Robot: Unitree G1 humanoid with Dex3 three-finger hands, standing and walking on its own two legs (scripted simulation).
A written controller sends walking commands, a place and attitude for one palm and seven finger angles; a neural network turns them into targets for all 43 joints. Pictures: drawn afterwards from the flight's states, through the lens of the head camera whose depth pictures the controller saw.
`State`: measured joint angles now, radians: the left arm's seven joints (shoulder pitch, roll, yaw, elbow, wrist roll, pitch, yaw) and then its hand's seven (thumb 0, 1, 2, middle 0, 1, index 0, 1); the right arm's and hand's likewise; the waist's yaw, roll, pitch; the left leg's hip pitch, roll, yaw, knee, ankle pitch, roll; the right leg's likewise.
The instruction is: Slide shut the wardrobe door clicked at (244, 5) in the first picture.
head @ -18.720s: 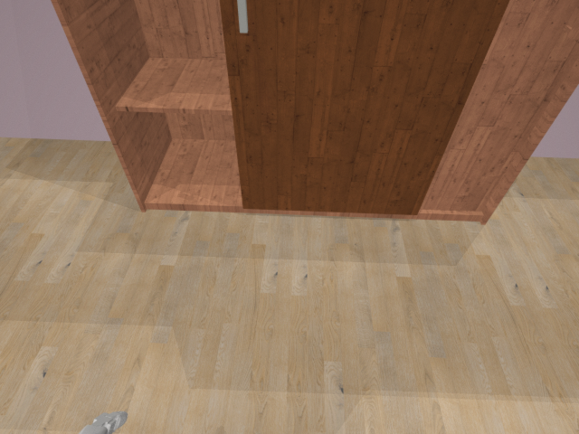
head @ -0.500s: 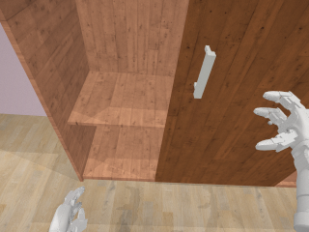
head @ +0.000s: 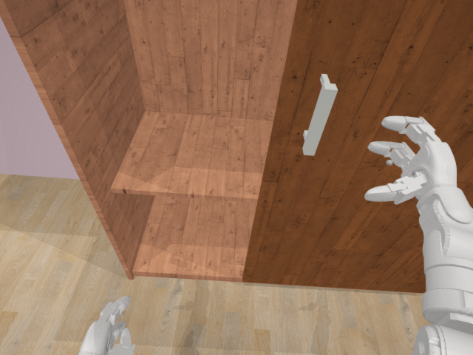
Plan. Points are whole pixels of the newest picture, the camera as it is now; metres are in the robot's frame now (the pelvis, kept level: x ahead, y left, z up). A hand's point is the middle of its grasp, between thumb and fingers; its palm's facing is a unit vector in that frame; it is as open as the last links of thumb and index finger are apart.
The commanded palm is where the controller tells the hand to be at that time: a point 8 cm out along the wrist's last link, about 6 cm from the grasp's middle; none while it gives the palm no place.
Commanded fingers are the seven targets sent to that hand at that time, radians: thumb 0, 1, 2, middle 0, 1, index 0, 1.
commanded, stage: move the hooked fingers beside the handle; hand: right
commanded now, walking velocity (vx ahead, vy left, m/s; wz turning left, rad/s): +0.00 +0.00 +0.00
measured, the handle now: (316, 116) +0.53 -0.11 +0.16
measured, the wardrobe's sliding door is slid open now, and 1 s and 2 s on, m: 0.47 0.47 0.47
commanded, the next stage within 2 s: none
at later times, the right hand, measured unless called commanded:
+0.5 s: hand (358, 144) +0.44 -0.18 +0.16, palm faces +0.02 +1.00 +0.00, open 14.0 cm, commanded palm +0.43 -0.23 +0.16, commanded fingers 0.00 0.50 -0.30 0.30 1.20 0.30 1.20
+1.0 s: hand (360, 137) +0.46 -0.18 +0.17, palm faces +0.01 +1.00 -0.01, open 14.0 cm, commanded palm +0.43 -0.23 +0.16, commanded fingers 0.00 0.50 -0.30 0.30 1.20 0.30 1.20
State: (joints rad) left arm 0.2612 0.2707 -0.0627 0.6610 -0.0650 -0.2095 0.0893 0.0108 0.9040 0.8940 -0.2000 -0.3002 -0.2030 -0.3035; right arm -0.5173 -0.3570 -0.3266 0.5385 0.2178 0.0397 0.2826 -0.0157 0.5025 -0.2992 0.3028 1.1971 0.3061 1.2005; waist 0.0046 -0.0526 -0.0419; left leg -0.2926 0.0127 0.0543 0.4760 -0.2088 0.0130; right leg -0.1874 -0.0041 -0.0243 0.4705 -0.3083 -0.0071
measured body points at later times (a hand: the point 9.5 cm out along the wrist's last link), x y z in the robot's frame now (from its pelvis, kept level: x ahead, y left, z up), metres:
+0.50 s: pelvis -0.01 +0.00 +0.00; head +0.02 +0.02 +0.45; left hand +0.06 +0.26 -0.12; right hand +0.44 -0.23 +0.17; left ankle +0.02 +0.11 -0.74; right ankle -0.04 -0.11 -0.74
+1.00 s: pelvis +0.00 -0.01 +0.00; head +0.03 +0.00 +0.45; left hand +0.05 +0.26 -0.12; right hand +0.45 -0.24 +0.17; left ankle +0.02 +0.11 -0.74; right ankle -0.04 -0.11 -0.74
